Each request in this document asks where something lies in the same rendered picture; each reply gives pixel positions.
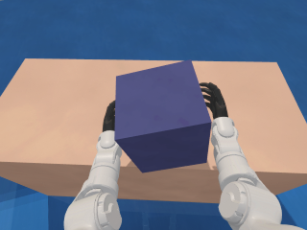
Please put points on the robot right forearm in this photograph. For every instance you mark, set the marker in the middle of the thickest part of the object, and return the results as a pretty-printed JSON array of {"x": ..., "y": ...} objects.
[{"x": 229, "y": 157}]

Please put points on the carton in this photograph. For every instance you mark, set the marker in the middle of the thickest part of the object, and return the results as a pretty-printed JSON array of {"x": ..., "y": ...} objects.
[{"x": 161, "y": 118}]

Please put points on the robot left hand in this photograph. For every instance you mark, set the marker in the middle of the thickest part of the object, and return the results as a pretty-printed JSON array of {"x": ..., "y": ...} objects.
[{"x": 109, "y": 120}]

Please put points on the robot left forearm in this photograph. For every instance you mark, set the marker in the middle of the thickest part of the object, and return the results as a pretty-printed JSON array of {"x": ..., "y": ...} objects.
[{"x": 104, "y": 173}]

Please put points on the pedestal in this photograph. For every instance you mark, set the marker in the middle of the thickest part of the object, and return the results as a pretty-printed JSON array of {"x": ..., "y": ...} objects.
[{"x": 52, "y": 114}]

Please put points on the left robot upper arm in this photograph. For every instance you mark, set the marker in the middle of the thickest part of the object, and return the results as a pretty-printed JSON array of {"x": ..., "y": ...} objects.
[{"x": 95, "y": 212}]

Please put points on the robot right hand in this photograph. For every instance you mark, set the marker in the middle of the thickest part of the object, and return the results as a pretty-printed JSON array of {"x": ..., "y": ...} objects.
[{"x": 217, "y": 104}]

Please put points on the right robot upper arm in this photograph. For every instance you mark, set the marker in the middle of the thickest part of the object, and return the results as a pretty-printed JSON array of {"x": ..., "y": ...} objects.
[{"x": 246, "y": 207}]

